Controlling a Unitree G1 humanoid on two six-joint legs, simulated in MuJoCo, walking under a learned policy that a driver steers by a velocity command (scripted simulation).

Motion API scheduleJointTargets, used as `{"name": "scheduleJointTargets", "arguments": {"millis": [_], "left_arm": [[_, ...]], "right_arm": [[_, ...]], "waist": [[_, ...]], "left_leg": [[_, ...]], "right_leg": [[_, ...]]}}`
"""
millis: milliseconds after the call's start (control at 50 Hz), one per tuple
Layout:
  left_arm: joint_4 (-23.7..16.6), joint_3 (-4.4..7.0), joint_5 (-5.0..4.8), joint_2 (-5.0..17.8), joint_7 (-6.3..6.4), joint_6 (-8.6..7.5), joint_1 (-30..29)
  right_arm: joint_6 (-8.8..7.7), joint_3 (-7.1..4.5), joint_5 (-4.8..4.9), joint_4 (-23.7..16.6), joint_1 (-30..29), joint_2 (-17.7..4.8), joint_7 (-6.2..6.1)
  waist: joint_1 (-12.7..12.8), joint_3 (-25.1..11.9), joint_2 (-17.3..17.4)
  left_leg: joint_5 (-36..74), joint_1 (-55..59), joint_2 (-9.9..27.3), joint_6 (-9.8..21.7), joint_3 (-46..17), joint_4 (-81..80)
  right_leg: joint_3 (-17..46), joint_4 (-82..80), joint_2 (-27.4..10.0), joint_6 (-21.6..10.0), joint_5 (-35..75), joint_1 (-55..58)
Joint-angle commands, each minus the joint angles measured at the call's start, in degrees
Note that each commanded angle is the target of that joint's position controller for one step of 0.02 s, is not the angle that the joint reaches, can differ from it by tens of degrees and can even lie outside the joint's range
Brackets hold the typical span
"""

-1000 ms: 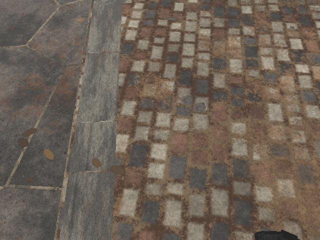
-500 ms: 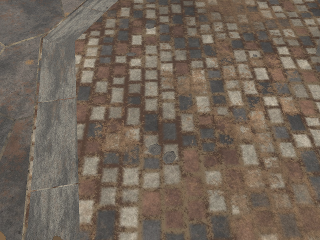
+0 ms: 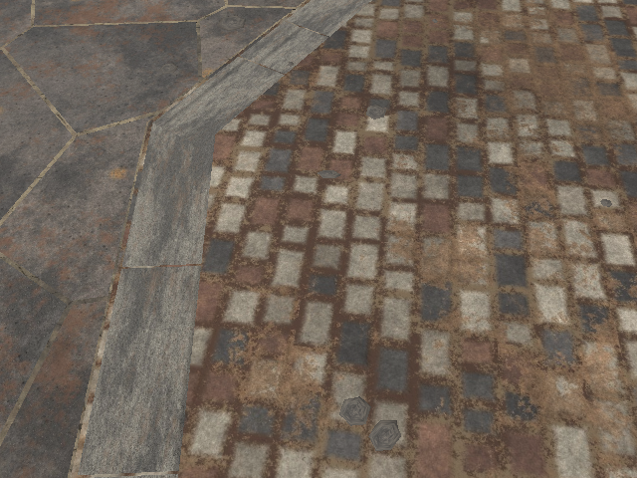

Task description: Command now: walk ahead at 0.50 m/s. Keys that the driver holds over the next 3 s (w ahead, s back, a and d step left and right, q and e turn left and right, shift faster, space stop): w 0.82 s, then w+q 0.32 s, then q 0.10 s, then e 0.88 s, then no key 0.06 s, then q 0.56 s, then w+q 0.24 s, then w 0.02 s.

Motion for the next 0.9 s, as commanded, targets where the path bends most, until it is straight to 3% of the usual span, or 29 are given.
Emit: {"name": "scheduleJointTargets", "arguments": {"millis": [20,80,100,120,140,160,180,200,220,240,260,280,320,380,480,580,640,660,680,700,720,740,760,780,800,820,840,900], "left_arm": [[-0.52,1.27,0.47,7.86,0.73,-0.26,4.39],[-0.17,1.57,0.87,8.79,1.27,0.0,2.83],[-0.16,1.73,0.88,9.31,1.32,0.08,1.98],[-0.19,1.76,0.63,9.52,1.19,0.29,0.97],[-1.12,1.4,0.17,8.73,1.03,0.18,0.34],[-3.06,0.21,-2.14,3.44,0.33,0.13,5.04],[-2.31,1.46,-1.11,6.94,0.31,0.23,4.67],[-3.87,2.08,-0.21,8.15,0.3,0.46,-0.94],[-4.89,1.93,0.05,7.34,-0.04,0.18,-4.6],[-4.91,1.98,0.25,6.18,-0.21,0.48,-5.64],[-4.79,1.91,1.11,5.24,-0.45,1.28,-4.89],[-4.24,1.73,1.46,3.98,-0.83,2.03,-3.74],[-4.94,1.87,1.56,3.8,-1.29,2.91,-5.1],[-7.72,2.0,1.34,4.65,-1.53,3.54,-12.8],[-11.43,1.28,0.5,3.98,-1.69,3.31,-24.08],[-14.06,1.06,0.42,4.56,-1.51,2.78,-31.0],[-14.22,1.49,0.39,5.41,-1.24,1.99,-29.09],[-12.95,1.94,0.41,6.05,-0.88,1.68,-24.88],[-10.16,2.59,0.6,6.84,-0.44,1.2,-16.66],[-6.98,3.69,1.61,9.47,0.17,0.6,-6.37],[-6.08,5.26,2.99,15.58,0.69,0.38,1.88],[-5.97,5.57,1.27,16.14,-0.06,1.42,0.03],[-6.96,4.93,-0.12,13.52,-0.35,1.79,-6.9],[-7.77,3.87,-0.34,9.57,-0.59,1.49,-11.47],[-7.64,3.11,-0.08,7.05,-0.61,1.13,-13.6],[-6.73,2.51,-0.18,5.31,-0.32,0.73,-13.44],[-6.07,2.2,0.01,4.54,-0.06,0.3,-12.68],[-4.4,2.55,0.14,6.94,0.25,-0.95,-8.5]], "right_arm": [[-0.94,-0.33,0.1,-4.97,-6.93,-3.13,-0.13],[-1.74,-0.84,0.1,-4.96,-4.76,-3.97,-0.43],[-2.06,-1.31,0.06,-3.54,-0.26,-4.59,-0.8],[-2.55,-2.01,-0.15,-0.57,8.35,-5.43,-1.28],[-3.13,-3.17,-1.24,2.46,18.66,-8.37,-1.93],[-3.21,-4.89,-2.64,3.17,26.48,-14.88,-2.33],[-2.19,-4.86,-0.52,3.24,24.14,-13.7,-1.62],[-1.95,-4.19,0.69,2.4,17.13,-11.3,-1.4],[-2.28,-3.22,0.81,1.55,12.61,-7.53,-1.12],[-2.68,-2.57,0.66,1.77,10.86,-5.29,-1.1],[-3.05,-1.98,0.81,2.64,10.86,-3.48,-1.33],[-3.46,-1.7,0.69,3.4,11.95,-2.87,-1.48],[-4.25,-1.87,0.76,4.92,15.35,-4.23,-1.64],[-4.38,-1.92,0.74,5.97,18.67,-5.52,-1.67],[-4.24,-1.38,0.7,7.29,24.01,-5.21,-1.83],[-3.89,-1.34,0.0,9.18,28.56,-5.58,-2.55],[-3.68,-1.66,-0.38,9.48,27.04,-6.54,-3.06],[-3.63,-1.83,-0.41,9.44,26.1,-7.1,-3.11],[-3.42,-1.89,-0.17,9.41,25.05,-7.39,-2.99],[-3.49,-1.56,0.31,8.65,24.38,-6.66,-2.83],[-3.59,-0.47,2.27,6.33,26.9,-2.32,-2.24],[-3.54,-1.49,2.16,6.96,29.16,-4.03,-2.03],[-3.19,-2.2,0.98,6.02,24.2,-6.2,-2.13],[-3.47,-1.99,0.57,4.84,19.94,-5.17,-1.8],[-3.3,-1.95,0.44,4.71,18.68,-3.85,-1.63],[-2.6,-1.99,-0.49,4.59,18.89,-3.23,-1.38],[-1.73,-1.77,-0.79,5.42,20.6,-1.8,-1.0],[-0.25,-2.0,-0.6,4.26,18.04,-1.71,-0.39]], "waist": [[-0.05,4.3,-5.8],[-2.25,3.19,-5.9],[-4.16,0.82,-6.27],[-7.8,-3.42,-5.08],[-11.44,-9.37,-3.28],[-11.08,-18.63,7.96],[-10.13,-19.85,6.82],[-7.26,-9.52,2.68],[-5.96,-4.15,0.19],[-4.05,-0.98,-0.2],[-2.28,0.26,0.75],[-1.5,0.02,1.14],[-0.9,0.19,0.9],[-1.86,2.27,0.89],[-4.74,3.41,1.26],[-6.71,4.29,1.76],[-4.56,3.36,2.09],[-2.68,1.19,2.52],[0.89,-2.83,1.5],[4.61,-8.68,-0.17],[5.21,-17.0,-9.84],[3.26,-20.25,-13.73],[0.63,-11.23,-7.07],[-0.36,-4.88,-4.09],[-2.35,-1.33,-3.06],[-3.93,0.03,-4.25],[-4.89,-0.15,-4.56],[-5.43,0.78,-4.74]], "left_leg": [[-0.98,-1.62,-1.66,1.13,1.48,-4.01],[-7.4,4.21,-3.89,3.61,2.34,-7.94],[-9.25,10.6,-5.81,4.64,3.16,-9.31],[-7.45,20.88,-7.6,5.96,4.12,-13.0],[-7.71,36.17,-2.44,8.37,-1.54,-13.18],[-13.4,54.89,15.54,15.56,-27.03,-15.47],[-15.17,53.87,19.32,18.15,-41.89,-23.59],[-18.58,45.17,16.63,16.03,-32.61,-24.85],[-16.14,36.77,14.32,14.3,-26.09,-27.43],[-12.52,30.89,11.41,11.9,-20.8,-29.39],[-9.15,26.66,9.02,10.16,-16.69,-30.59],[-6.45,25.03,7.85,9.6,-14.14,-31.17],[-0.72,24.8,6.82,9.96,-11.31,-31.92],[0.92,26.47,5.87,9.89,-8.9,-33.83],[7.68,31.0,4.65,8.62,-5.89,-33.61],[14.38,40.3,7.09,9.31,-5.55,-30.54],[26.68,43.11,8.24,8.44,-4.45,-24.88],[34.54,42.72,7.88,7.68,-3.69,-19.95],[37.97,41.11,6.27,6.72,-2.17,-10.72],[28.96,32.27,4.07,5.58,-0.72,1.69],[2.62,14.4,-2.6,3.02,3.1,22.78],[-28.98,3.53,-9.64,2.89,-1.76,35.61],[-24.39,-0.76,-5.07,3.55,-5.44,37.49],[-19.82,-0.85,-2.99,3.49,-5.33,34.82],[-17.07,1.47,-1.04,3.34,-5.1,30.71],[-15.91,4.15,0.1,2.72,-5.06,27.54],[-15.27,6.38,0.11,2.2,-4.92,26.45],[-11.57,3.67,0.06,1.41,-4.69,24.15]], "right_leg": [[7.84,-1.0,-17.45,-6.43,28.23,0.99],[6.68,4.93,-18.55,-5.63,40.42,4.05],[5.91,10.19,-18.12,-4.89,47.9,3.69],[4.27,19.8,-16.35,-3.88,50.52,1.71],[2.94,32.71,-14.19,-2.79,39.92,-8.01],[-1.27,55.72,-6.11,0.17,10.17,-28.02],[4.65,65.5,-1.47,-0.21,-15.85,-36.66],[7.06,66.47,-5.71,-0.78,-10.74,-40.75],[7.02,63.31,-7.78,-0.76,-6.08,-39.88],[6.8,59.57,-9.52,-0.58,-3.68,-37.27],[6.66,56.76,-10.53,0.08,-2.59,-34.21],[6.17,55.54,-10.65,0.65,-1.88,-32.12],[5.0,53.69,-10.83,1.55,0.09,-33.11],[3.75,47.74,-12.07,2.92,6.05,-39.18],[1.4,33.31,-10.88,3.75,13.6,-40.4],[0.27,25.52,-8.96,1.95,11.8,-41.13],[-0.6,21.71,-6.75,-0.58,5.61,-35.47],[-1.43,20.43,-4.83,-1.65,3.66,-29.33],[-2.46,16.81,-2.9,-2.95,5.27,-19.61],[1.91,16.16,-6.79,-5.14,6.15,-4.56],[24.49,13.81,-23.49,-10.54,-0.19,12.35],[43.71,5.95,-30.05,-15.19,0.26,14.98],[35.43,5.24,-27.38,-13.35,-3.21,7.22],[28.37,2.9,-25.08,-11.77,-1.72,-1.27],[22.94,0.7,-22.07,-9.23,1.21,-7.42],[18.99,-0.44,-19.8,-7.55,4.88,-11.44],[15.49,-1.19,-18.68,-6.64,7.21,-13.17],[9.88,-3.03,-18.1,-6.2,12.59,-13.51]]}}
